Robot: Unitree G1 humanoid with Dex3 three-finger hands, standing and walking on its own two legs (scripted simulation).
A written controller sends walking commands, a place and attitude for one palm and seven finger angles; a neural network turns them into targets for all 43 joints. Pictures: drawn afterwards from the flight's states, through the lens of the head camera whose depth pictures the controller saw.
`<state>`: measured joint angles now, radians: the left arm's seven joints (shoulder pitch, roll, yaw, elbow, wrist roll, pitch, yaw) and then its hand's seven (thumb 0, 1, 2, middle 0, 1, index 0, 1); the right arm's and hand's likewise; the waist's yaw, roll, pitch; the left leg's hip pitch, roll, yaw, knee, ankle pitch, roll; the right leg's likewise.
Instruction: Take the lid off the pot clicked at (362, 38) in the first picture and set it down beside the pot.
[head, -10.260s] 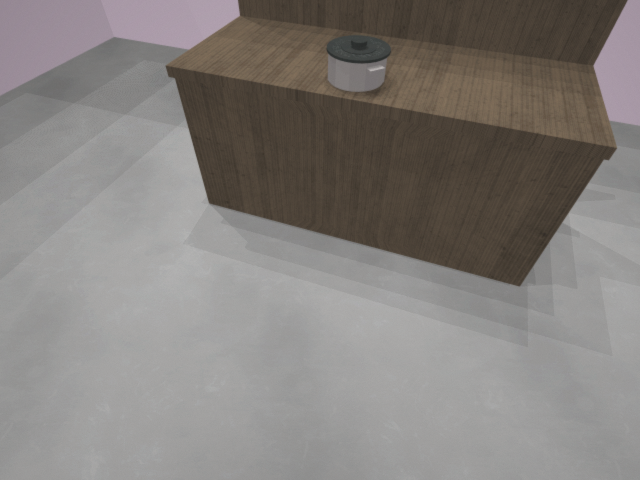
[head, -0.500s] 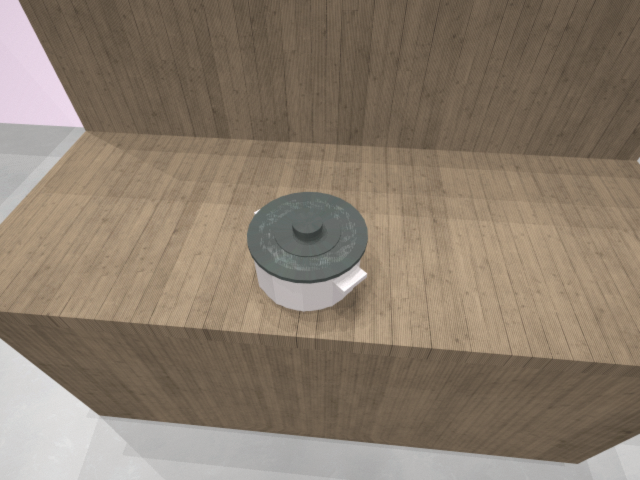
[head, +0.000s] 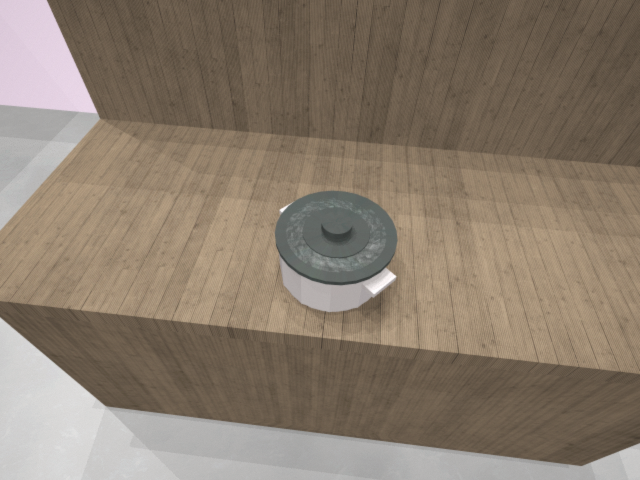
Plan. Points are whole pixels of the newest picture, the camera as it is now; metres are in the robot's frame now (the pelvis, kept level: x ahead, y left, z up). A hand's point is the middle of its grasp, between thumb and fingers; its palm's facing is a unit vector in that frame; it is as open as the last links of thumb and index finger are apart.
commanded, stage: look again from close up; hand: left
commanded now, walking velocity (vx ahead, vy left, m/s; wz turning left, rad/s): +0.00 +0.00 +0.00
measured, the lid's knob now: (336, 225) +0.49 +0.01 +0.02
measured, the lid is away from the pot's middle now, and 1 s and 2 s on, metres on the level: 0.00 0.00 0.00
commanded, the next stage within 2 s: shuffle to correct the standing spot in 0.92 s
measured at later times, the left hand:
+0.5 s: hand out of the picture +0.02 +0.16 -0.18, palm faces +0.03 -0.98 -0.18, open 7.4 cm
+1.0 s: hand out of the picture -0.01 +0.14 -0.18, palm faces +0.03 -0.99 -0.15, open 7.4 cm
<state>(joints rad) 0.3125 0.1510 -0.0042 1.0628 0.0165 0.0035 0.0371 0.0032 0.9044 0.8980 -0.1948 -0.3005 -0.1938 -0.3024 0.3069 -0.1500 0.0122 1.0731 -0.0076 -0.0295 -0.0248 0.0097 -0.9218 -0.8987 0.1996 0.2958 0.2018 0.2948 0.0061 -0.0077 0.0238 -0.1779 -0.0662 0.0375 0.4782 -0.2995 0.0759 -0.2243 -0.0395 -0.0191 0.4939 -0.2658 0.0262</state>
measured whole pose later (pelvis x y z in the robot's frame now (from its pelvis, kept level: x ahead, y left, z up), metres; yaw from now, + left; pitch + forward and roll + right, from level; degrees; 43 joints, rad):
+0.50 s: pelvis +0.01 -0.01 +0.00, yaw +0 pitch -1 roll +0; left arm 0.30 0.15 -0.01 1.08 0.01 0.00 0.04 0.00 0.91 0.90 -0.20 -0.30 -0.19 -0.30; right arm 0.28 -0.15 0.01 1.12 0.00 -0.03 -0.03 0.01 -0.92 -0.90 0.20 0.30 0.20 0.29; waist 0.01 -0.02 0.02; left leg -0.13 -0.05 0.03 0.45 -0.31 0.06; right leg -0.18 -0.02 -0.03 0.47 -0.28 0.01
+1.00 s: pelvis +0.00 -0.02 +0.00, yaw -1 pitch -1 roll +0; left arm 0.33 0.13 -0.01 1.10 0.01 -0.01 0.04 0.00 0.90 0.90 -0.20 -0.30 -0.19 -0.30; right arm 0.31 -0.11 0.01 1.15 0.00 -0.03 -0.03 0.00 -0.91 -0.90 0.20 0.30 0.20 0.29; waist 0.01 -0.02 0.01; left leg -0.14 -0.03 0.04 0.45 -0.29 0.05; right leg -0.18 -0.01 -0.02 0.46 -0.25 0.00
